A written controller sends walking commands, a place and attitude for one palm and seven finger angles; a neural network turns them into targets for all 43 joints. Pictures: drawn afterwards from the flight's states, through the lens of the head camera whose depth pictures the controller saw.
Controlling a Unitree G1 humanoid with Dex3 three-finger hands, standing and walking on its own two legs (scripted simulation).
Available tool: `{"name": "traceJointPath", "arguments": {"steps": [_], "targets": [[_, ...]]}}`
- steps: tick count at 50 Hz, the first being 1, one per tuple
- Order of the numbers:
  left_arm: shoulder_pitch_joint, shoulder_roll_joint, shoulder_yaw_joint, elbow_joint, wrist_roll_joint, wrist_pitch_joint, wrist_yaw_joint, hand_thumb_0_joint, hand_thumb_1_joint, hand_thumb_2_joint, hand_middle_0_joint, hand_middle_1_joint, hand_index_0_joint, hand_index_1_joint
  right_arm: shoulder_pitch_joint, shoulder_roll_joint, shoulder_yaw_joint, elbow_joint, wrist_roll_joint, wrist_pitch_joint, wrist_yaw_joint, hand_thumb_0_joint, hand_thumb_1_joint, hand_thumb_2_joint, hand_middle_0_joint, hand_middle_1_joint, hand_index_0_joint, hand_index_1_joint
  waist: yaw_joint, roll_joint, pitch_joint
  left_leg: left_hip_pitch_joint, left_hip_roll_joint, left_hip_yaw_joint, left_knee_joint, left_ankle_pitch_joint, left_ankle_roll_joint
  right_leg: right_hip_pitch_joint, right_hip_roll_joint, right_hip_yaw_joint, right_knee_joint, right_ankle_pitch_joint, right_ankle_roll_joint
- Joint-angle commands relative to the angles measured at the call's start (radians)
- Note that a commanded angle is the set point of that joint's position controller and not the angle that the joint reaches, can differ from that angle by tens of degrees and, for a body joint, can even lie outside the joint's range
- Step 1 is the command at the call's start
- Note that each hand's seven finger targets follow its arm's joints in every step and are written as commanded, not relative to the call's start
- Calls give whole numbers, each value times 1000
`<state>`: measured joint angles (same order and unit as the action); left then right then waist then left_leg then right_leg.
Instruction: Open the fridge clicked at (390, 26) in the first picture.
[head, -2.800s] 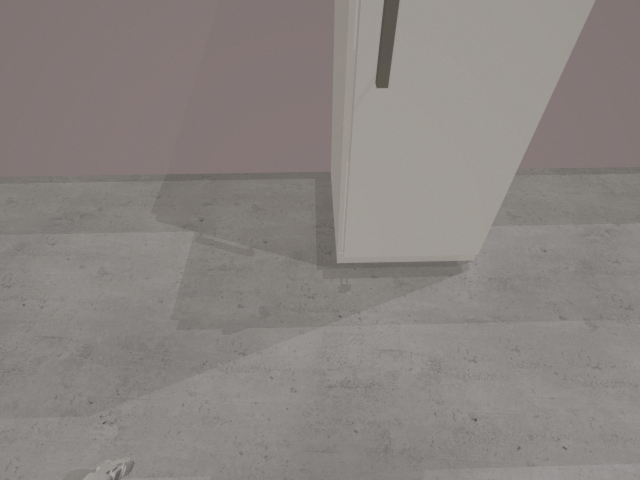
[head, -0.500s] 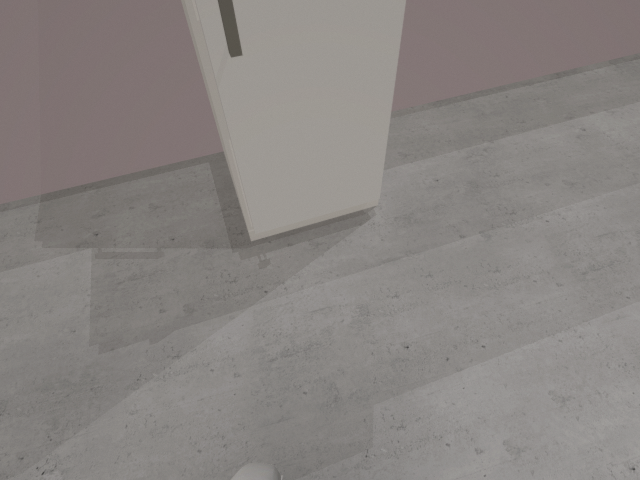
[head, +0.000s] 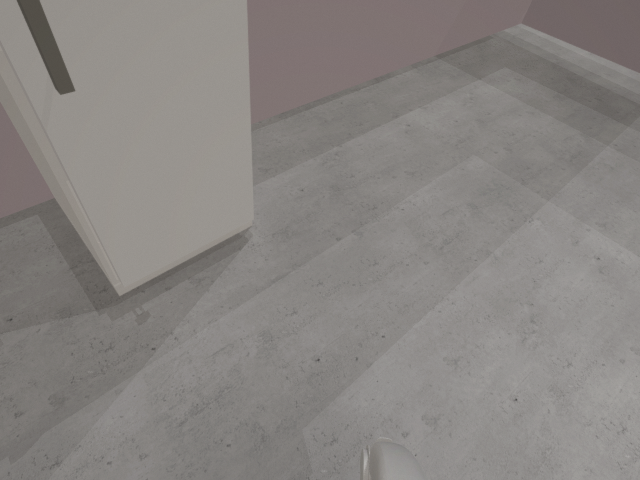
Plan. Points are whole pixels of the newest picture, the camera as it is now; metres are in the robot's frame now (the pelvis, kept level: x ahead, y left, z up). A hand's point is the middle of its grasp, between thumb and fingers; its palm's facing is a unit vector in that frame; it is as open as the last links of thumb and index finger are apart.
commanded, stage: walk to a spot facing it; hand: left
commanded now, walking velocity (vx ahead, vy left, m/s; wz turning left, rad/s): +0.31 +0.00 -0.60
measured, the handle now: out of the picture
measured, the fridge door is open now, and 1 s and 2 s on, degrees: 0 0 0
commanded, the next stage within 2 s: turn to face it in 0.86 s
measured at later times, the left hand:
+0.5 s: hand (237, 368) +0.31 +0.14 -0.17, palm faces -0.21 -0.95 -0.22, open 7.3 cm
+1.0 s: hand (278, 275) +0.51 +0.09 -0.17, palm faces -0.47 -0.87 -0.17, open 7.4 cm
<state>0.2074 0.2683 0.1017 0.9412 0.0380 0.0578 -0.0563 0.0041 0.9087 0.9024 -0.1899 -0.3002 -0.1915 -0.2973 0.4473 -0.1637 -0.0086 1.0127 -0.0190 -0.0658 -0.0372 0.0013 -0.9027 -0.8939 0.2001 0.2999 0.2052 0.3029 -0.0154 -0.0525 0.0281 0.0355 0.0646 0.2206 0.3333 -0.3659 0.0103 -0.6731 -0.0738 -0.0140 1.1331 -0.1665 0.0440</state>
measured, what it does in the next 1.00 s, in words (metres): walks ahead, turning right: right foot, then left foot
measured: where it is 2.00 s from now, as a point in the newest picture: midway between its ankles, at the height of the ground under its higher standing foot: (329, 434)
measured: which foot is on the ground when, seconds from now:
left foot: down 0.00-0.18, up 0.20-0.62, down 0.64-1.00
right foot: up 0.00-0.18, down 0.20-0.64, up 0.66-1.00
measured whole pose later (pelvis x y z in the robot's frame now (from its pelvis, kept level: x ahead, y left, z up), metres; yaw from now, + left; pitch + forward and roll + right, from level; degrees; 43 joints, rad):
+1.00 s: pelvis +0.35 -0.04 +0.00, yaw -32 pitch -1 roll -1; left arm 0.19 0.20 0.10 0.95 0.03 0.06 -0.03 0.00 0.91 0.90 -0.19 -0.30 -0.19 -0.30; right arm 0.28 -0.19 -0.06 0.99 -0.03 -0.02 -0.03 -0.01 -0.92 -0.89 0.20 0.30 0.21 0.30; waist -0.01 -0.03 0.08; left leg -0.13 0.15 0.37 0.49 -0.32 -0.01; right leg -0.52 -0.09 -0.10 0.91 -0.28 0.05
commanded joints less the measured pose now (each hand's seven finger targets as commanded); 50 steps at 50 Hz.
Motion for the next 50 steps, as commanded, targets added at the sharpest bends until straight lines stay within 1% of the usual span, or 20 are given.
{"name": "traceJointPath", "arguments": {"steps": [1, 3, 5, 7, 8, 9, 10, 11, 14, 17, 23, 27, 30, 31, 32, 33, 36, 39, 47, 50], "targets": [[-246, -34, -38, -134, -6, -40, -16, 0, 900, 900, -200, -300, -200, -300, 122, -143, -33, 5, -10, -20, -10, 0, -900, -900, 200, 300, 200, 300, -56, 205, 149, 85, 254, -96, -79, 621, 88, -171, 2, -97, -202, -22, -16], [-289, -48, -44, -139, -8, -47, -16, 0, 900, 900, -200, -300, -200, -300, 142, -146, -36, 22, -14, -15, -9, 0, -900, -900, 200, 300, 200, 300, -67, 204, 153, 77, 250, -42, -53, 721, 84, -78, 28, -141, -336, -51, -42], [-226, -27, -42, -115, -8, -55, -10, 0, 900, 900, -200, -300, -200, -300, 129, -170, -46, 31, -10, -13, -6, 0, -900, -900, 200, 300, 200, 300, -34, 227, 80, 95, 261, 13, 69, 1014, 76, 76, 83, -184, -425, -100, -81], [-63, 14, -24, -70, -7, -71, 0, 0, 900, 900, -200, -300, -200, -300, 85, -208, -59, 18, 0, -15, -4, 0, -900, -900, 200, 300, 200, 300, 50, 222, -34, 53, 263, 50, 280, 1153, 49, 325, 121, -187, -511, -86, -118], [84, 58, -8, -25, -3, -85, 5, 0, 900, 900, -200, -300, -200, -300, 59, -215, -59, 3, 7, -14, 2, 0, -900, -900, 200, 300, 200, 300, 127, 195, -124, -76, 243, 65, 490, 1035, 9, 595, 125, -177, -594, -6, -141], [216, 164, 17, 13, -2, -96, 18, 0, 900, 900, -200, -300, -200, -300, 73, -171, -51, -12, 25, -12, 18, 0, -900, -900, 200, 300, 200, 300, 180, 15, -260, -386, 184, 66, 789, 510, -32, 953, -91, 78, -620, 40, -220], [294, 244, 32, 24, -23, -97, 40, 0, 900, 900, -200, -300, -200, -300, 66, -105, -42, -56, 33, -17, 14, 0, -900, -900, 200, 300, 200, 300, 171, -139, -385, -660, 19, -23, 1153, -222, -78, 1114, -372, 598, -680, 255, -352], [261, 256, 39, 15, -41, -84, 52, 0, 900, 900, -200, -300, -200, -300, -42, -127, -48, -87, 29, -14, 8, 0, -900, -900, 200, 300, 200, 300, 172, -31, -326, -713, 54, -175, 1192, -183, -42, 1019, -362, 562, -759, 195, -375], [39, 131, -3, -28, -36, -91, 56, 0, 900, 900, -200, -300, -200, -300, -89, -110, -53, -68, 3, 11, 19, 0, -900, -900, 200, 300, 200, 300, 51, 65, -28, -629, 148, -200, 1051, 14, -49, 501, -256, 341, -876, -56, -271], [-31, 87, -17, -33, -14, -107, 59, 0, 900, 900, -200, -300, -200, -300, 6, -63, -53, -38, -9, 46, 24, 0, -900, -900, 200, 300, 200, 300, -38, 34, 28, -520, 135, -175, 891, 56, -63, 275, -160, 178, -920, -63, -231], [30, 78, -13, -8, -14, -117, 49, 0, 900, 900, -200, -300, -200, -300, -138, -71, -57, -100, -11, 37, 45, 0, -900, -900, 200, 300, 200, 300, -5, -104, 39, -541, 98, -146, 575, 175, -80, 310, -87, 159, -914, -102, -220], [79, 101, -4, -10, -11, -114, 52, 0, 900, 900, -200, -300, -200, -300, -254, -79, -55, -142, -5, 12, 47, 0, -900, -900, 200, 300, 200, 300, 38, -77, 17, -470, 43, -128, 369, 112, -72, 405, -115, 236, -838, 7, -224], [78, 94, 0, -16, -20, -104, 54, 0, 900, 900, -200, -300, -200, -300, -174, -121, -65, -116, -4, -7, 32, 0, -900, -900, 200, 300, 200, 300, -5, -4, -50, -207, 21, -111, 132, 169, -65, 378, -65, 216, -657, 108, -174], [87, 52, -5, -29, -29, -102, 50, 0, 900, 900, -200, -300, -200, -300, -68, -199, -82, -87, -14, -17, 19, 0, -900, -900, 200, 300, 200, 300, -51, 145, -128, 36, 160, -271, 52, 180, -18, 230, 25, 144, -430, 59, -121], [103, -6, -20, -44, -37, -106, 40, 0, 900, 900, -200, -300, -200, -300, 32, -304, -101, -68, -21, -15, 17, 0, -900, -900, 200, 300, 200, 300, -76, 395, -199, 199, 463, -559, 4, 336, 95, 18, 128, -18, -105, -403, -55], [65, 28, -15, -49, -23, -105, 45, 0, 900, 900, -200, -300, -200, -300, 31, -284, -89, -72, -15, 2, 17, 0, -900, -900, 200, 300, 200, 300, -84, 278, -156, 114, 512, -560, -9, 357, 156, -9, 73, 26, 58, -448, -52], [47, 19, 0, -29, -10, -83, 29, 0, 900, 900, -200, -300, -200, -300, -136, -164, -53, -101, -10, -3, 11, 0, -900, -900, 200, 300, 200, 300, -14, 178, 1, -132, 388, -303, -44, 472, 89, 16, -7, 14, 140, -268, -21], [94, -18, -4, -13, -12, -47, 25, 0, 900, 900, -200, -300, -200, -300, -158, -139, -50, -89, -5, -4, 4, 0, -900, -900, 200, 300, 200, 300, 20, 204, -16, -162, 314, -101, -19, 630, 61, 70, -11, -19, 116, -176, -1], [-32, -52, -3, -65, -10, -14, 23, 0, 900, 900, -200, -300, -200, -300, -145, -154, -78, -73, -9, 23, 5, 0, -900, -900, 200, 300, 200, 300, -8, 244, 8, -118, 314, 47, 10, 591, 77, 99, -25, -88, -215, -112, 12], [-44, -67, -17, -60, -6, -35, 38, 0, 900, 900, -200, -300, -200, -300, -107, -156, -81, -42, -15, 34, 12, 0, -900, -900, 200, 300, 200, 300, -27, 245, 2, -130, 308, 21, 68, 627, 87, 217, 15, -119, -391, -125, -11]]}}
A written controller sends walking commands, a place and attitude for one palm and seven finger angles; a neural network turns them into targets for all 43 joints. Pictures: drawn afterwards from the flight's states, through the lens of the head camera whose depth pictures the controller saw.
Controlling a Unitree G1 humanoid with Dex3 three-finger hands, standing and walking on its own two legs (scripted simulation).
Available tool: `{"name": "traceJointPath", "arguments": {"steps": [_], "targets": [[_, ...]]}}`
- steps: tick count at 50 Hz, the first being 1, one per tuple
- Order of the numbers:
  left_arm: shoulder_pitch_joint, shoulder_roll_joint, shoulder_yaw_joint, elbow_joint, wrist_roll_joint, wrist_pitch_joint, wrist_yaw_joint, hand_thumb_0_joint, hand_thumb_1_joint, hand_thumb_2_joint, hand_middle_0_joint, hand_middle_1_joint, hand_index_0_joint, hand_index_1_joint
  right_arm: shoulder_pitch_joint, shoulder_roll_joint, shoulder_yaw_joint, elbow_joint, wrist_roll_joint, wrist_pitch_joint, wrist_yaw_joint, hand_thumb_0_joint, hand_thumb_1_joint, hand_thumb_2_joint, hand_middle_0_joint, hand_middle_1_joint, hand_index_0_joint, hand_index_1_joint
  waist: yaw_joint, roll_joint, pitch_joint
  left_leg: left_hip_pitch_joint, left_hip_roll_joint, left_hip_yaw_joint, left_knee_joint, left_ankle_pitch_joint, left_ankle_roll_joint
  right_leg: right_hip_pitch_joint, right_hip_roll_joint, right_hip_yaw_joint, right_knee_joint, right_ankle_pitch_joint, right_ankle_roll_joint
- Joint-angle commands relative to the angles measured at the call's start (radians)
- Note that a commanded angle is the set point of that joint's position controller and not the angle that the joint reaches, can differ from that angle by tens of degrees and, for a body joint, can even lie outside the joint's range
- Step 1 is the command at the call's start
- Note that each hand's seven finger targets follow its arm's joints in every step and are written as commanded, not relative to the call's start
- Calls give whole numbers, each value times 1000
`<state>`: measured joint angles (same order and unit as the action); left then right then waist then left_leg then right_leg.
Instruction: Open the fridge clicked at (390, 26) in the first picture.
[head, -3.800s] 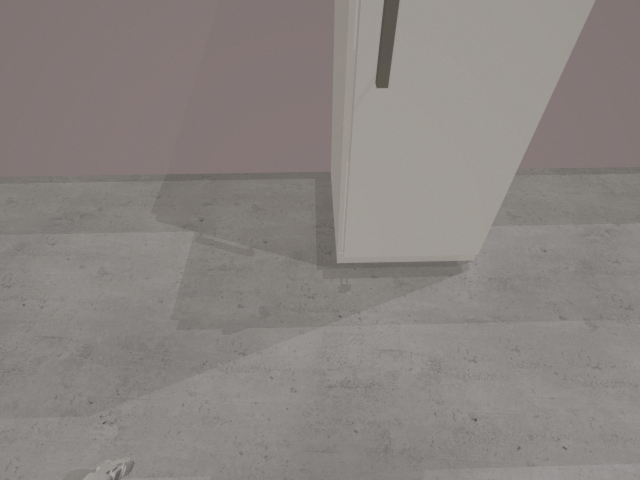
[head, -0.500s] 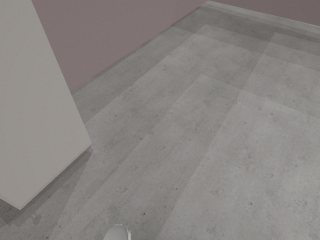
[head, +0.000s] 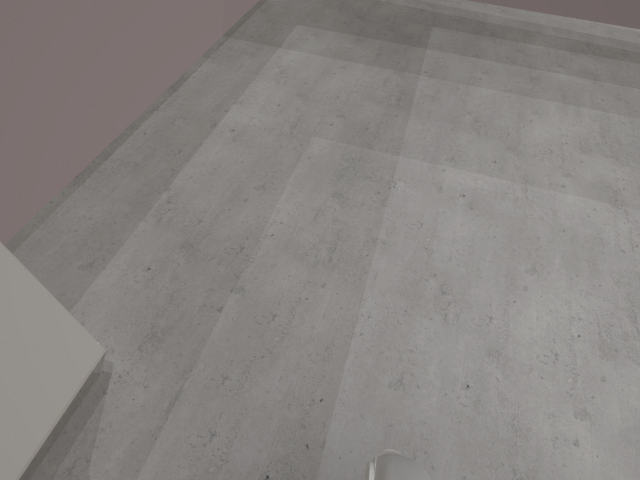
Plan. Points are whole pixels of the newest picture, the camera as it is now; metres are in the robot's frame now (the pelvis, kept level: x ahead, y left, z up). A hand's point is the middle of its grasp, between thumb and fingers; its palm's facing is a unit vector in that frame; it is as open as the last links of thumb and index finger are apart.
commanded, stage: turn to face it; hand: left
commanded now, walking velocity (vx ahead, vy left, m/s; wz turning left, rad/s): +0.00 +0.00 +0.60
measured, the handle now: out of the picture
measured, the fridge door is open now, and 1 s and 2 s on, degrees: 0 0 0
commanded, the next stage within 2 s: none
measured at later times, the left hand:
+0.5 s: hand out of the picture +0.10 +0.19 -0.19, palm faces +0.25 -0.96 -0.15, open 7.3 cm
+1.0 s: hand out of the picture +0.02 +0.23 -0.16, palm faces +0.47 -0.85 -0.25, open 7.4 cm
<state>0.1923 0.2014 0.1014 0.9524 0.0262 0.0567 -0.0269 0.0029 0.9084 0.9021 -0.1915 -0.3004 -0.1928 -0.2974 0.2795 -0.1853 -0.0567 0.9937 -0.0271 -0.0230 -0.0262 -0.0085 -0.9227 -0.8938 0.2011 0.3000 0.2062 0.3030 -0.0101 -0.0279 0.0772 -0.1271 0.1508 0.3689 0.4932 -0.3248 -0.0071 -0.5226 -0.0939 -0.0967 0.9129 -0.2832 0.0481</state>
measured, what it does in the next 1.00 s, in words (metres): steps on the spot, turning left: right foot, then left foot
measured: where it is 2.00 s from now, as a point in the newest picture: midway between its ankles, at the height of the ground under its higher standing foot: outside the picture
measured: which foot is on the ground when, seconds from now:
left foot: down 0.00-0.10, up 0.12-0.48, down 0.50-1.00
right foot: up 0.00-0.08, down 0.10-0.50, up 0.52-1.00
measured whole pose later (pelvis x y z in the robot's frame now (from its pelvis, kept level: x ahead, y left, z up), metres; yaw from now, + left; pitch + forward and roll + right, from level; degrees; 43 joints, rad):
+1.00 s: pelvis +0.02 -0.01 +0.00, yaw +27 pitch +1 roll -1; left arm 0.14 0.22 0.08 0.92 0.01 0.06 0.02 0.00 0.91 0.90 -0.19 -0.30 -0.19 -0.30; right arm 0.22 -0.21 -0.07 0.94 -0.02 0.04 0.00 0.00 -0.90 -0.89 0.20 0.30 0.21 0.30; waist -0.04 0.01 0.04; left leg -0.34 -0.07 -0.06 0.45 -0.14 0.06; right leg -0.38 -0.05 0.01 0.83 -0.42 0.08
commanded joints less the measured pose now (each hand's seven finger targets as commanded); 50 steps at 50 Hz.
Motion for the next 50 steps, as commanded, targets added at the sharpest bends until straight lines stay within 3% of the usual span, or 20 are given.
{"name": "traceJointPath", "arguments": {"steps": [1, 3, 4, 5, 6, 8, 11, 14, 19, 22, 23, 24, 25, 26, 27, 30, 32, 36, 45, 50], "targets": [[-4, -6, -22, -60, 8, -43, 14, 0, 900, 900, -200, -300, -200, -300, 56, -139, -32, -15, -7, -6, 1, 0, -900, -900, 200, 300, 200, 300, -20, 220, -56, 27, 220, -127, -56, 593, 99, 121, 44, -37, -231, 21, -24], [119, 26, -21, -9, 11, -66, 27, 0, 900, 900, -200, -300, -200, -300, 53, -127, -24, -1, 2, -5, 5, 0, -900, -900, 200, 300, 200, 300, 44, 140, -135, -12, 164, -113, 94, 541, 46, 334, 45, -39, -434, 220, -33], [171, 106, -16, 21, 18, -86, 42, 0, 900, 900, -200, -300, -200, -300, 93, -74, -9, 4, 12, -8, 13, 0, -900, -900, 200, 300, 200, 300, 60, -42, -224, -154, 96, -101, 242, 312, -3, 542, -98, 98, -457, 488, -67], [198, 179, -12, 43, 7, -105, 49, 0, 900, 900, -200, -300, -200, -300, 89, -2, 16, -14, 24, -4, 15, 0, -900, -900, 200, 300, 200, 300, 61, -230, -285, -282, -6, -158, 386, -234, -36, 622, -313, 294, -474, 812, -167], [174, 191, -19, 38, -6, -100, 49, 0, 900, 900, -200, -300, -200, -300, 90, -30, 9, -13, 26, 18, 4, 0, -900, -900, 200, 300, 200, 300, 57, -170, -279, -248, -10, -271, 435, -342, -30, 546, -338, 232, -502, 795, -228], [72, 163, -14, 19, -3, -89, 62, 0, 900, 900, -200, -300, -200, -300, 70, -22, 10, -6, 22, 41, 3, 0, -900, -900, 200, 300, 200, 300, 45, -250, -201, -318, -21, -312, 557, -299, -35, 467, -315, 215, -539, 653, -233], [-22, 119, -26, -8, -3, -73, 72, 0, 900, 900, -200, -300, -200, -300, 67, -32, -1, 20, 17, 54, 11, 0, -900, -900, 200, 300, 200, 300, 11, -115, -102, -326, -31, -322, 612, -193, -41, 352, -278, 85, -554, 526, -197], [-45, 124, -24, -20, -2, -66, 72, 0, 900, 900, -200, -300, -200, -300, 83, -20, -9, 19, 13, 68, 22, 0, -900, -900, 200, 300, 200, 300, -5, -107, -74, -309, -42, -289, 567, -140, -50, 282, -271, 9, -587, 348, -176], [-42, 137, -6, -38, 4, -54, 72, 0, 900, 900, -200, -300, -200, -300, 32, -17, -19, -31, 9, 65, 36, 0, -900, -900, 200, 300, 200, 300, 10, -142, -53, -299, -37, -247, 405, -121, -47, 269, -296, -27, -579, 154, -164], [-52, 139, 2, -54, 1, -45, 69, 0, 900, 900, -200, -300, -200, -300, 57, -31, -26, -48, 7, 58, 38, 0, -900, -900, 200, 300, 200, 300, -16, -111, -77, -202, -52, -222, 219, -20, -38, 236, -288, -68, -476, 85, -126], [-58, 131, 2, -62, -6, -39, 66, 0, 900, 900, -200, -300, -200, -300, 90, -51, -32, -43, 4, 54, 39, 0, -900, -900, 200, 300, 200, 300, -36, -45, -87, -132, -59, -227, 113, 64, -32, 194, -260, -98, -394, 24, -94], [-49, 99, -2, -79, -14, -29, 60, 0, 900, 900, -200, -300, -200, -300, 120, -110, -44, -43, 0, 48, 40, 0, -900, -900, 200, 300, 200, 300, -50, 157, -76, -102, 25, -406, -38, 94, 11, 91, -174, -130, -226, -103, -44], [-67, 38, -12, -120, -18, -22, 52, 0, 900, 900, -200, -300, -200, -300, 146, -209, -66, -63, -5, 41, 34, 0, -900, -900, 200, 300, 200, 300, -73, 430, -45, -87, 244, -743, -216, 182, 119, -95, -41, -137, 24, -342, 32], [-133, 53, -12, -147, -6, -19, 49, 0, 900, 900, -200, -300, -200, -300, 158, -247, -75, -59, -11, 40, 27, 0, -900, -900, 200, 300, 200, 300, -96, 339, -52, -139, 315, -821, -271, 143, 196, -95, -26, -13, 203, -337, 13], [-129, 52, -5, -139, -2, -17, 44, 0, 900, 900, -200, -300, -200, -300, 109, -235, -72, -65, -9, 35, 19, 0, -900, -900, 200, 300, 200, 300, -65, 269, -69, -156, 262, -776, -276, 63, 188, -105, -40, 48, 267, -246, 5], [-63, 74, 9, -91, 0, -23, 31, 0, 900, 900, -200, -300, -200, -300, -34, -173, -45, -108, 0, 18, 6, 0, -900, -900, 200, 300, 200, 300, -8, 189, -112, -100, 134, -621, -221, 138, 110, -117, -34, 85, 308, -55, 24], [-20, 86, 9, -67, -2, -25, 32, 0, 900, 900, -200, -300, -200, -300, -27, -184, -46, -113, 5, 10, 2, 0, -900, -900, 200, 300, 200, 300, -6, 116, -166, -14, 94, -578, -197, 253, 108, -103, -18, 91, 286, -17, 38], [-26, 98, 6, -67, -7, -23, 41, 0, 900, 900, -200, -300, -200, -300, 19, -191, -50, -97, 9, 12, 2, 0, -900, -900, 200, 300, 200, 300, -24, 108, -180, 67, 92, -602, -184, 378, 134, -96, -11, 107, 212, -34, 56], [-68, 115, -2, -98, -13, -19, 49, 0, 900, 900, -200, -300, -200, -300, -1, -225, -65, -101, 3, 36, 14, 0, -900, -900, 200, 300, 200, 300, -41, 176, -126, -11, 76, -742, -202, 220, 177, 7, 24, 113, -4, -134, 49], [-11, 106, -8, -104, -19, -24, 55, 0, 900, 900, -200, -300, -200, -300, -52, -238, -74, -124, 0, 49, 22, 0, -900, -900, 200, 300, 200, 300, -17, 173, -146, -106, 39, -797, -185, 190, 167, 173, 71, 104, -196, -138, 20]]}}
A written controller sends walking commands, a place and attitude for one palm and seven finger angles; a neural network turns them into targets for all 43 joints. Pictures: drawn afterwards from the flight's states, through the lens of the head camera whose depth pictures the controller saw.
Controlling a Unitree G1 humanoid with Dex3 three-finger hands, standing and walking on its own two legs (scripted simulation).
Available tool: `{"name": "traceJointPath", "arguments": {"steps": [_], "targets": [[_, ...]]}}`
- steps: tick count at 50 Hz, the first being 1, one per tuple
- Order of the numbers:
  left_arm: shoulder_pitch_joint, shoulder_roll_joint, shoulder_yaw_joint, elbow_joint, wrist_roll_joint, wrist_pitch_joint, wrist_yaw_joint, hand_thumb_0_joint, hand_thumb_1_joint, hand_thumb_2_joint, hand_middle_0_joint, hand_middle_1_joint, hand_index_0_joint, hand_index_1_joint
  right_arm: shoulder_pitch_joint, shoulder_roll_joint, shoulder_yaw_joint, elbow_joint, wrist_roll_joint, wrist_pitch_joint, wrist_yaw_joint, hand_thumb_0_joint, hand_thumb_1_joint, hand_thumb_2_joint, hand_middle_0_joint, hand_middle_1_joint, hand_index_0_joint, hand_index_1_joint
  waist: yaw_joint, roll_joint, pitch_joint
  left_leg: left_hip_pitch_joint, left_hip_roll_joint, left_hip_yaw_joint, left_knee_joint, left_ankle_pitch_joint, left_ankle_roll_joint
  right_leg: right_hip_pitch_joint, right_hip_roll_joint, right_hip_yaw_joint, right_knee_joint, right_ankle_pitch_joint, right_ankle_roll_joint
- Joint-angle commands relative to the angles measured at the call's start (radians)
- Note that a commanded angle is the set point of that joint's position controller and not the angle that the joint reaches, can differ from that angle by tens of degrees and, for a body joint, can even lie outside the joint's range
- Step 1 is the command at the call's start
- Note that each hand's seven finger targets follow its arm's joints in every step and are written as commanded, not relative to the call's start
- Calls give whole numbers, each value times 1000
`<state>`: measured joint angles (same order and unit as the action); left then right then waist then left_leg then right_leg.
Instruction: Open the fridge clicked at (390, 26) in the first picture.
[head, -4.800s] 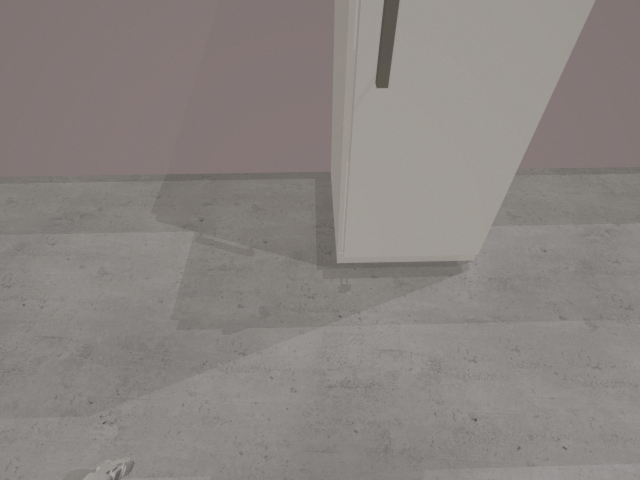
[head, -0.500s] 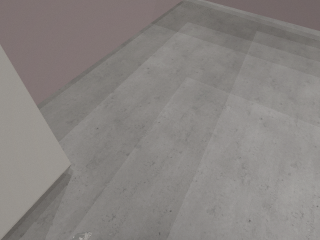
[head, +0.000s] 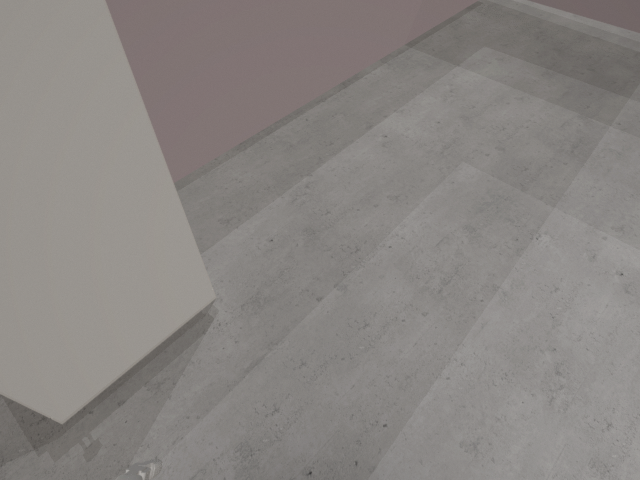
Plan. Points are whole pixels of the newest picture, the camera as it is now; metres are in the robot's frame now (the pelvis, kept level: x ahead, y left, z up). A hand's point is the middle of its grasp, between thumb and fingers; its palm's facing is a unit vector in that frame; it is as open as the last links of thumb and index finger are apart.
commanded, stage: turn to face it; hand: left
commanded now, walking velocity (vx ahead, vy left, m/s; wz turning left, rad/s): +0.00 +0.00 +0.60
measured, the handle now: out of the picture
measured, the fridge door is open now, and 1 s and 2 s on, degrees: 0 0 0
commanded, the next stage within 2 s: take the last steps up to it in 1.18 s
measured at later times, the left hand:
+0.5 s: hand out of the picture -0.05 +0.18 -0.17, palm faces +0.36 -0.90 -0.25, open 7.4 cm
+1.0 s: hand out of the picture -0.01 +0.23 -0.14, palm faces +0.56 -0.78 -0.28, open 7.4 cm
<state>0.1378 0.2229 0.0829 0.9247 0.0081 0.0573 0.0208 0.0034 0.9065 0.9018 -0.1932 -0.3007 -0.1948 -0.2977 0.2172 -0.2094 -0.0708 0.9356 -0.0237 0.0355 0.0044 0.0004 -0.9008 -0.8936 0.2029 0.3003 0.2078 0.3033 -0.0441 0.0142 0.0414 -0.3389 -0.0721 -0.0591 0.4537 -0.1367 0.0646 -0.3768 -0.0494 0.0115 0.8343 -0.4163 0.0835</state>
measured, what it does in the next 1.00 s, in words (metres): steps on the spot, turning left: right foot, then left foot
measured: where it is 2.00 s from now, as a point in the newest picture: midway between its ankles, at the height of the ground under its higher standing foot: outside the picture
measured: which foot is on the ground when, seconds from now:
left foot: down 0.00-0.10, up 0.12-0.52, down 0.54-1.00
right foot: up 0.00-0.08, down 0.10-0.56, up 0.58-0.98, down 1.00-1.00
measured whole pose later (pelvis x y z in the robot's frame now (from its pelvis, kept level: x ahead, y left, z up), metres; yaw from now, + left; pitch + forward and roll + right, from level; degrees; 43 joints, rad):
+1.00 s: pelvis -0.01 -0.02 -0.01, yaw +35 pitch +0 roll +1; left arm 0.11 0.22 0.05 0.85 0.00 0.02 0.02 0.00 0.90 0.90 -0.20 -0.30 -0.20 -0.30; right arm 0.21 -0.23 -0.06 0.92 -0.02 0.05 0.01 0.00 -0.90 -0.89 0.20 0.30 0.21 0.30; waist -0.04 0.02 0.06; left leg -0.28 -0.06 -0.10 0.56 -0.27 0.00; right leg -0.29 -0.04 -0.03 0.59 -0.30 0.07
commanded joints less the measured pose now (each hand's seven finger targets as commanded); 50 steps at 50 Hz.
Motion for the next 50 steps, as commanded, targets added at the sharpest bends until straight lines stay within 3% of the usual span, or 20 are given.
{"name": "traceJointPath", "arguments": {"steps": [1, 3, 4, 5, 6, 7, 9, 11, 14, 20, 24, 26, 27, 28, 29, 34, 43, 48, 49, 50], "targets": [[75, 83, 12, -74, -3, -26, 8, 0, 900, 900, -200, -300, -200, -300, -8, -211, -62, -74, -4, -7, -7, 0, -900, -900, 200, 300, 200, 300, 30, 139, -118, 78, 244, -362, -141, -4, 82, 81, 36, -13, -180, 17, -22], [156, 103, 20, -59, -4, -32, 12, 0, 900, 900, -200, -300, -200, -300, -50, -197, -63, -90, 2, -1, -1, 0, -900, -900, 200, 300, 200, 300, 73, 114, -113, -62, 181, -323, -108, -108, 17, 272, 30, -32, -396, 133, -41], [187, 156, 33, -61, 7, -39, 18, 0, 900, 900, -200, -300, -200, -300, -47, -149, -60, -100, 10, 4, 3, 0, -900, -900, 200, 300, 200, 300, 87, -25, -112, -205, 100, -240, 39, -228, -40, 385, -100, 87, -536, 63, -87], [156, 253, 47, -87, 25, -46, 24, 0, 900, 900, -200, -300, -200, -300, -30, -90, -51, -125, 15, 2, 4, 0, -900, -900, 200, 300, 200, 300, 85, -328, -94, -363, -29, -25, 329, -357, -114, 397, -386, 403, -664, -86, -197], [77, 245, 32, -118, 14, -41, 27, 0, 900, 900, -200, -300, -200, -300, -63, -153, -62, -128, -2, 3, 6, 0, -900, -900, 200, 300, 200, 300, 72, -252, -35, -306, 20, -23, 535, -398, -101, 183, -455, 379, -678, -64, -234], [-12, 190, 21, -139, 12, -47, 26, 0, 900, 900, -200, -300, -200, -300, -38, -150, -63, -114, -7, 13, 13, 0, -900, -900, 200, 300, 200, 300, 17, -178, -6, -271, 44, -44, 642, -319, -97, 99, -378, 263, -667, -9, -216], [-45, 143, 5, -138, 7, -61, 17, 0, 900, 900, -200, -300, -200, -300, -6, -134, -60, -73, -7, 22, 21, 0, -900, -900, 200, 300, 200, 300, -7, -191, 39, -265, 71, 2, 750, -234, -117, 99, -271, 114, -594, 192, -172], [-11, 119, -3, -126, 9, -71, 15, 0, 900, 900, -200, -300, -200, -300, 15, -115, -51, -64, -2, 20, 27, 0, -900, -900, 200, 300, 200, 300, -4, -165, 19, -276, 84, 36, 751, -196, -134, 180, -241, 6, -533, 373, -164], [87, 138, 0, -97, 12, -70, 15, 0, 900, 900, -200, -300, -200, -300, -49, -110, -42, -79, 0, 24, 27, 0, -900, -900, 200, 300, 200, 300, 45, -183, 0, -282, 104, 66, 680, -218, -151, 266, -264, -22, -511, 437, -181], [155, 190, 13, -64, 22, -59, 9, 0, 900, 900, -200, -300, -200, -300, -147, -97, -21, -104, 7, 20, 30, 0, -900, -900, 200, 300, 200, 300, 89, -237, -13, -180, 115, 138, 420, -286, -146, 310, -307, -78, -451, 587, -192], [144, 220, 26, -64, 21, -50, 7, 0, 900, 900, -200, -300, -200, -300, -105, -104, -14, -99, 11, 3, 26, 0, -900, -900, 200, 300, 200, 300, 78, -257, -77, -45, 97, 193, 213, -247, -120, 331, -319, -136, -345, 666, -166], [132, 209, 26, -66, 8, -44, 2, 0, 900, 900, -200, -300, -200, -300, -11, -151, -27, -78, 6, -10, 25, 0, -900, -900, 200, 300, 200, 300, 21, -140, -137, 175, 98, 168, -20, -21, -97, 237, -286, -200, -149, 597, -96], [138, 165, 21, -94, 0, -42, -5, 0, 900, 900, -200, -300, -200, -300, 61, -259, -54, -69, 0, -23, 18, 0, -900, -900, 200, 300, 200, 300, -20, 109, -206, 392, 292, -90, -61, 277, -8, 5, -188, -235, 69, 305, -23], [76, 103, -4, -138, -1, -41, -7, 0, 900, 900, -200, -300, -200, -300, 128, -344, -73, -54, 10, -23, 8, 0, -900, -900, 200, 300, 200, 300, -56, 316, -215, 470, 496, -334, -52, 737, 130, -219, -85, -168, 251, -266, 24], [36, 127, 1, -146, 6, -31, 0, 0, 900, 900, -200, -300, -200, -300, 156, -330, -68, -29, 12, -17, 4, 0, -900, -900, 200, 300, 200, 300, -58, 200, -214, 432, 507, -250, -22, 713, 172, -212, -102, -76, 319, -257, 3], [38, 116, 7, -96, 4, -29, -10, 0, 900, 900, -200, -300, -200, -300, -39, -224, -33, -82, 3, -29, -15, 0, -900, -900, 200, 300, 200, 300, 20, 142, -94, 242, 306, -125, -57, 504, 83, -166, -78, -36, 300, -21, 18], [-26, 98, -3, -129, 0, -28, -2, 0, 900, 900, -200, -300, -200, -300, -9, -225, -41, -80, -4, -17, -10, 0, -900, -900, 200, 300, 200, 300, 7, 144, -78, 195, 285, -239, -72, 363, 107, -62, -17, -30, 28, -19, 17], [83, 106, -3, -106, -4, -49, 6, 0, 900, 900, -200, -300, -200, -300, -50, -205, -42, -92, 3, -11, -9, 0, -900, -900, 200, 300, 200, 300, 66, 119, -100, 62, 230, -255, 32, 305, 52, 210, 17, -51, -338, 190, -4], [119, 142, 3, -98, 2, -60, 9, 0, 900, 900, -200, -300, -200, -300, -39, -171, -39, -94, 11, -13, -5, 0, -900, -900, 200, 300, 200, 300, 80, 26, -121, -14, 173, -213, 109, 151, -1, 328, -51, 8, -462, 278, -16], [142, 241, 22, -96, 20, -73, 19, 0, 900, 900, -200, -300, -200, -300, -11, -96, -25, -105, 18, -15, 1, 0, -900, -900, 200, 300, 200, 300, 85, -263, -142, -200, 33, -52, 327, -236, -82, 459, -313, 266, -532, 401, -99]]}}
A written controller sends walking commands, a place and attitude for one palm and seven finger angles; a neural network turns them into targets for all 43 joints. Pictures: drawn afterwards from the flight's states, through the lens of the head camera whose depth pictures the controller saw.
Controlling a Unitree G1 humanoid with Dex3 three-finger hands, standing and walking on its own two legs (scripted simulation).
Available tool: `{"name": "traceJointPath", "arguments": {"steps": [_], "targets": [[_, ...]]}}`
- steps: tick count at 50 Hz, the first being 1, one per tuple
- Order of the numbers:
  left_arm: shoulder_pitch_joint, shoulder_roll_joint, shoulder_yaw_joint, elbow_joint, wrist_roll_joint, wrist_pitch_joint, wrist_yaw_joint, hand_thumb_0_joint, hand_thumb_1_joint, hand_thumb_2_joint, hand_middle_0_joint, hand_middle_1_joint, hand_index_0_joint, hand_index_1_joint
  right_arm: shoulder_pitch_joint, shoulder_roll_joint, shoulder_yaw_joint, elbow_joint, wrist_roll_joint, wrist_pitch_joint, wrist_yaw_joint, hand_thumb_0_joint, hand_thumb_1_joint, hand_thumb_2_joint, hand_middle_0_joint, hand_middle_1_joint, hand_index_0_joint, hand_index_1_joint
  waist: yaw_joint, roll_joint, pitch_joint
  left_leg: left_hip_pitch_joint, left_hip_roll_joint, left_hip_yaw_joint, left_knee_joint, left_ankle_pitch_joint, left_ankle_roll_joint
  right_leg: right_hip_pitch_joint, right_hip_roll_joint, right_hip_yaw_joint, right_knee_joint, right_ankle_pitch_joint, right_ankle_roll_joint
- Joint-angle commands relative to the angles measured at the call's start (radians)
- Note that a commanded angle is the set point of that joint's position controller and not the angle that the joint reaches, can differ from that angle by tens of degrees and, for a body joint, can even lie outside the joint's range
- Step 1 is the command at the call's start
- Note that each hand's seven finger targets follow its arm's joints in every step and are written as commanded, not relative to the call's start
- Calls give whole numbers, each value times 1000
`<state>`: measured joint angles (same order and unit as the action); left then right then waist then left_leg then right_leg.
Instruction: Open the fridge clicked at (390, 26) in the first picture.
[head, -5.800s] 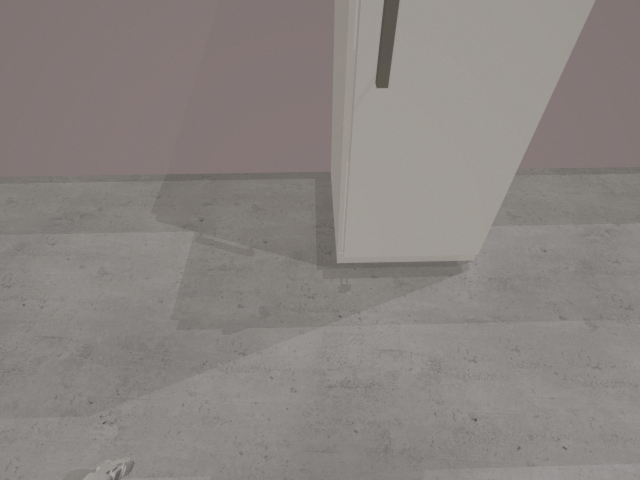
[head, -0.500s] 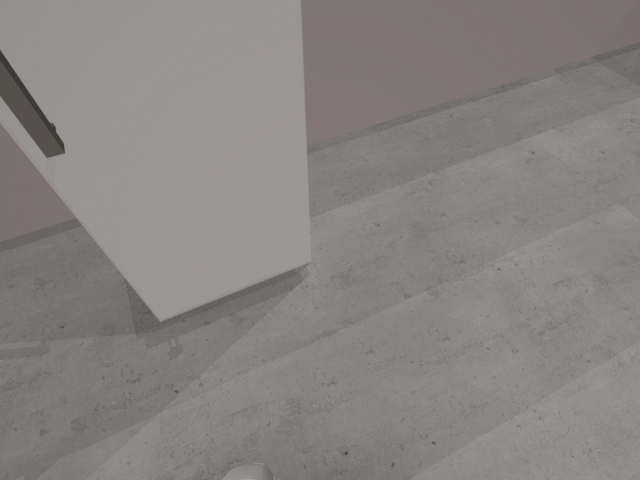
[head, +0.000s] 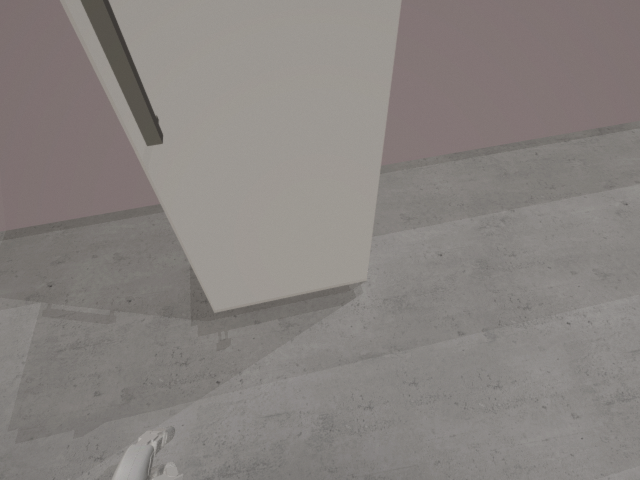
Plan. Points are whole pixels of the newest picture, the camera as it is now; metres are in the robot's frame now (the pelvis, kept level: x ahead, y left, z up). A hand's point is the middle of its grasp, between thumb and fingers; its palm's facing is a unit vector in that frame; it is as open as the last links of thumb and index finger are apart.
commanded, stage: turn to face it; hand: left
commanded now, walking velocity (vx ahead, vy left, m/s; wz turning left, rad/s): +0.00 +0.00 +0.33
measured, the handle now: (100, 0) +0.68 +0.32 +0.27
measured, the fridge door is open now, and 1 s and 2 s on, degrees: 0 0 0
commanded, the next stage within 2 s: take the last steps up to it in 0.18 s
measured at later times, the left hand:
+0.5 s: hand out of the picture -0.07 +0.23 -0.18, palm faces +0.26 -0.94 -0.20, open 7.4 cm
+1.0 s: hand (166, 441) +0.20 +0.25 -0.17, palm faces +0.13 -0.98 -0.15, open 7.4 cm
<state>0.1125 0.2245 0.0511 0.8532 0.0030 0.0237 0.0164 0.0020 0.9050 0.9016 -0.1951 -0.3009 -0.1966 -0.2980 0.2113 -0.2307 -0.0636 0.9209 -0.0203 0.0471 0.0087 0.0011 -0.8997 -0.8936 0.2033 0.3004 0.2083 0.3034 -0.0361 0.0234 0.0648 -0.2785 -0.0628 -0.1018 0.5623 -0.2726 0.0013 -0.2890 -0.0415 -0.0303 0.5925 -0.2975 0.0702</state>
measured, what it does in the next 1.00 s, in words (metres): walks ahead: left foot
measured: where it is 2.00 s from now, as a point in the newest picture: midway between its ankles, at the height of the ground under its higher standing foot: outside the picture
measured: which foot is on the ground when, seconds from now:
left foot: down 0.00-0.00, up 0.02-0.42, down 0.44-1.00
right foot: down 0.00-0.44, up 0.46-1.00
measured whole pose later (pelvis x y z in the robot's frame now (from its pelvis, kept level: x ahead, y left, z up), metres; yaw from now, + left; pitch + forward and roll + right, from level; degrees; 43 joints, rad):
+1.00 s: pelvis +0.13 +0.07 +0.00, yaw +10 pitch -2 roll +0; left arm 0.11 0.16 0.04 1.04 0.01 0.00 -0.02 0.00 0.91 0.90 -0.19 -0.30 -0.19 -0.30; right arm 0.55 -0.09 -0.01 1.18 -0.02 -0.06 -0.05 0.00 -0.90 -0.89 0.20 0.30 0.21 0.30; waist -0.07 0.00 0.07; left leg 0.15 -0.02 0.09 0.32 -0.43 0.03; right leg -0.50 -0.03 -0.13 0.73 -0.24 -0.04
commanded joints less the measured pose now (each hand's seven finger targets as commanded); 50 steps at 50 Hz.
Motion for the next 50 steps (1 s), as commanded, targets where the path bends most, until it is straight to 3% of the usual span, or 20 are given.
{"name": "traceJointPath", "arguments": {"steps": [1, 2, 3, 4, 7, 14, 17, 20, 21, 22, 23, 24, 26, 28, 30, 34, 41, 46, 48, 50], "targets": [[173, 270, 53, -33, 21, -34, 21, 0, 900, 900, -200, -300, -200, -300, -22, -99, -41, -108, 8, -18, -9, 0, -900, -900, 200, 300, 200, 300, 81, -307, -145, -275, 3, 26, 413, -351, -36, 244, -465, 394, -293, 388, -195], [133, 225, 45, -45, 17, -31, 22, 0, 900, 900, -200, -300, -200, -300, -13, -116, -48, -85, 1, -3, -6, 0, -900, -900, 200, 300, 200, 300, 63, -191, -107, -246, 30, -15, 550, -288, -30, 134, -414, 324, -316, 237, -218], [66, 194, 44, -54, 16, -32, 22, 0, 900, 900, -200, -300, -200, -300, 2, -109, -49, -63, -3, 6, 0, 0, -900, -900, 200, 300, 200, 300, 35, -256, -63, -256, 49, -14, 609, -236, -31, 65, -360, 277, -345, 113, -192], [35, 173, 34, -61, 14, -28, 18, 0, 900, 900, -200, -300, -200, -300, 4, -111, -51, -44, -4, 12, 5, 0, -900, -900, 200, 300, 200, 300, 22, -208, -18, -254, 58, 9, 661, -173, -35, 23, -308, 219, -349, 43, -168], [41, 129, 23, -52, 15, -36, 15, 0, 900, 900, -200, -300, -200, -300, 35, -92, -40, -16, -4, 11, 11, 0, -900, -900, 200, 300, 200, 300, 12, -207, -20, -253, 76, 54, 650, -75, -56, 66, -238, 67, -310, 168, -149], [192, 165, 31, 26, 29, -35, 17, 0, 900, 900, -200, -300, -200, -300, -69, -55, -16, -17, 7, 5, 4, 0, -900, -900, 200, 300, 200, 300, 83, -214, -59, -182, 90, 124, 354, -180, -70, 181, -288, 45, -258, 392, -203], [218, 182, 41, 59, 32, -36, 11, 0, 900, 900, -200, -300, -200, -300, -72, -40, -3, -15, 7, -10, 8, 0, -900, -900, 200, 300, 200, 300, 96, -235, -81, -104, 88, 165, 206, -191, -54, 180, -304, 69, -284, 206, -197], [184, 178, 40, 84, 25, -35, 3, 0, 900, 900, -200, -300, -200, -300, 42, -42, 2, 23, 3, -37, 8, 0, -900, -900, 200, 300, 200, 300, 36, -196, -96, 118, 75, 209, -58, -84, -27, 55, -263, 23, -236, -89, -147], [171, 146, 34, 80, 15, -30, -1, 0, 900, 900, -200, -300, -200, -300, 114, -76, -4, 45, 2, -51, 4, 0, -900, -900, 200, 300, 200, 300, 1, -67, -115, 266, 103, 157, -183, -57, -16, -64, -213, -33, -126, -175, -103], [166, 75, 18, 62, 8, -23, -10, 0, 900, 900, -200, -300, -200, -300, 178, -164, -26, 64, -9, -59, -5, 0, -900, -900, 200, 300, 200, 300, -30, 229, -96, 360, 319, -160, -297, -224, 62, -277, -83, -135, 117, -261, -40], [96, 43, 2, 30, 18, -24, -11, 0, 900, 900, -200, -300, -200, -300, 233, -222, -34, 73, -10, -56, -13, 0, -900, -900, 200, 300, 200, 300, -62, 327, -12, 304, 453, -341, -413, -294, 145, -398, -21, -123, 298, -309, -30], [63, 58, 8, 24, 21, -30, -16, 0, 900, 900, -200, -300, -200, -300, 213, -212, -28, 73, -12, -54, -18, 0, -900, -900, 200, 300, 200, 300, -54, 222, 40, 228, 480, -326, -431, -321, 190, -409, -65, -43, 384, -255, -53], [86, 65, 13, 85, 32, -24, -24, 0, 900, 900, -200, -300, -200, -300, 138, -123, -2, 70, -7, -68, -31, 0, -900, -900, 200, 300, 200, 300, -11, 188, 100, 133, 387, -232, -451, -312, 138, -385, -77, -3, 486, -114, -55], [142, 46, 8, 134, 30, -30, -35, 0, 900, 900, -200, -300, -200, -300, 131, -80, 16, 72, 0, -88, -36, 0, -900, -900, 200, 300, 200, 300, 16, 97, 100, 160, 319, -103, -432, -49, 106, -359, -75, -2, 502, 12, -46], [181, 41, 7, 164, 24, -32, -36, 0, 900, 900, -200, -300, -200, -300, 162, -70, 18, 92, 10, -105, -41, 0, -900, -900, 200, 300, 200, 300, 31, 85, 53, 243, 287, -10, -398, 225, 84, -351, -63, -11, 510, 68, -33], [166, 30, 8, 173, 22, -26, -25, 0, 900, 900, -200, -300, -200, -300, 258, -41, 22, 136, 11, -116, -51, 0, -900, -900, 200, 300, 200, 300, 24, 79, 28, 329, 299, 22, -349, 505, 73, -398, -44, -11, 528, 81, -24], [-2, -4, 2, 130, 19, -30, -34, 0, 900, 900, -200, -300, -200, -300, 375, -3, 28, 204, -1, -125, -65, 0, -900, -900, 200, 300, 200, 300, -16, 73, 101, 403, 334, 20, -336, 650, 112, -493, -50, -44, 403, 82, -48], [-89, -26, -7, 104, 13, -39, -37, 0, 900, 900, -200, -300, -200, -300, 407, 0, 31, 234, -9, -121, -69, 0, -900, -900, 200, 300, 200, 300, -25, 91, 133, 365, 326, 75, -281, 814, 109, -361, -17, -91, 181, 59, -92], [-10, -22, -5, 122, 11, -47, -30, 0, 900, 900, -200, -300, -200, -300, 383, -25, 27, 236, -4, -117, -70, 0, -900, -900, 200, 300, 200, 300, 18, 106, 80, 333, 319, 102, -185, 1042, 100, -187, 43, -130, 98, 32, -124], [171, 13, 8, 175, 14, -60, -20, 0, 900, 900, -200, -300, -200, -300, 347, -43, 18, 229, 4, -115, -69, 0, -900, -900, 200, 300, 200, 300, 98, 76, -28, 286, 298, 117, 7, 1060, 75, 60, 73, -132, -13, 113, -145]]}}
